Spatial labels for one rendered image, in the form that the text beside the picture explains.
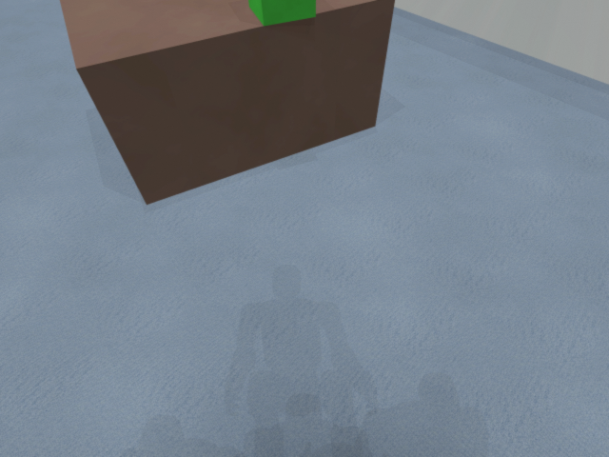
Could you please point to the carton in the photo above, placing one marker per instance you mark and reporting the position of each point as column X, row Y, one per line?
column 271, row 12

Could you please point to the pedestal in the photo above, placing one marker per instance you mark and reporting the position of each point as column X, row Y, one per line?
column 194, row 91

